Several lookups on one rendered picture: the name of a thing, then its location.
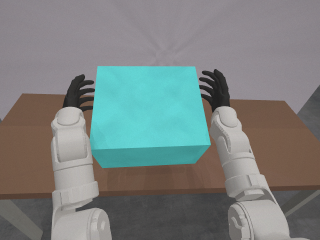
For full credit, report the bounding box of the table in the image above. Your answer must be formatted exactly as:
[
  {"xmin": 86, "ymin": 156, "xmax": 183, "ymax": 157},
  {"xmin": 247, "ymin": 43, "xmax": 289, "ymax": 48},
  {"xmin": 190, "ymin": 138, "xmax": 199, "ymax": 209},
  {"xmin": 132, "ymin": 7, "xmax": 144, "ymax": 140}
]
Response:
[{"xmin": 0, "ymin": 93, "xmax": 320, "ymax": 240}]

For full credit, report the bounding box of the carton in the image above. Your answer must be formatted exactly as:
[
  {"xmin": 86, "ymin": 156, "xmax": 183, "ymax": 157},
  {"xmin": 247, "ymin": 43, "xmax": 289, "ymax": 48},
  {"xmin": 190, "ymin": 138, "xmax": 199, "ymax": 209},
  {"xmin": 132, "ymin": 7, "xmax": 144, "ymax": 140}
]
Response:
[{"xmin": 89, "ymin": 66, "xmax": 211, "ymax": 168}]

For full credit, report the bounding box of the right robot hand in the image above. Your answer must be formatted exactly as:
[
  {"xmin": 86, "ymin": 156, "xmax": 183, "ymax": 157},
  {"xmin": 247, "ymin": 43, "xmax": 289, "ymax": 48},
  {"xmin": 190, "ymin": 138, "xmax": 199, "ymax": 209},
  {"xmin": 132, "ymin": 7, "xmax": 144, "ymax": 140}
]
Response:
[{"xmin": 199, "ymin": 69, "xmax": 230, "ymax": 113}]

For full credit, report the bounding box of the robot left upper arm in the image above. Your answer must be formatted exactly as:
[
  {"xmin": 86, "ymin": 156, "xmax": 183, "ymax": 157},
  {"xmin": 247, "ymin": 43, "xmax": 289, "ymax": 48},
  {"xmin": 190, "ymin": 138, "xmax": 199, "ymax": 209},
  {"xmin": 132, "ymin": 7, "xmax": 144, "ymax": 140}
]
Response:
[{"xmin": 52, "ymin": 208, "xmax": 112, "ymax": 240}]

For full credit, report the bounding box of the right robot forearm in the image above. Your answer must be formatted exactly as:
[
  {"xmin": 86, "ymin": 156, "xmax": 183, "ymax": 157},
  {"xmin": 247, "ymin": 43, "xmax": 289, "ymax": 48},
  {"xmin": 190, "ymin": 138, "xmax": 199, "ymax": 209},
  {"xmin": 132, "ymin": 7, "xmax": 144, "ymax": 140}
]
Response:
[{"xmin": 209, "ymin": 106, "xmax": 290, "ymax": 235}]

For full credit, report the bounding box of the robot right upper arm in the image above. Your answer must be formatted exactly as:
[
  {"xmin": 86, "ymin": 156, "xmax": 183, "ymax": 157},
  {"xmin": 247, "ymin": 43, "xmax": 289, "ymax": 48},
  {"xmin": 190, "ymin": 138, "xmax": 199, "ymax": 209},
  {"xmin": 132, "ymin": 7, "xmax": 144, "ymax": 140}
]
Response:
[{"xmin": 228, "ymin": 199, "xmax": 310, "ymax": 240}]

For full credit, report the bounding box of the left robot hand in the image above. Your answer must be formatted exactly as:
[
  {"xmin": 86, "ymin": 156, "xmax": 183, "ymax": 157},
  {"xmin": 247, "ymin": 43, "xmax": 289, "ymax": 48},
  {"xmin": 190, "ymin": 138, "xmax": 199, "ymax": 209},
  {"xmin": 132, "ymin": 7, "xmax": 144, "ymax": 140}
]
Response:
[{"xmin": 62, "ymin": 74, "xmax": 95, "ymax": 112}]

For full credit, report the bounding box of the left robot forearm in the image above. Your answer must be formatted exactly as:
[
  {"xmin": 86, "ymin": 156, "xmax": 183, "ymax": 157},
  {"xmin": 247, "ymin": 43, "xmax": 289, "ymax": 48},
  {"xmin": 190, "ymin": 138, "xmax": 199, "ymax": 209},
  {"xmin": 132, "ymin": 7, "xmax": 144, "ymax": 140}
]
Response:
[{"xmin": 50, "ymin": 106, "xmax": 99, "ymax": 240}]

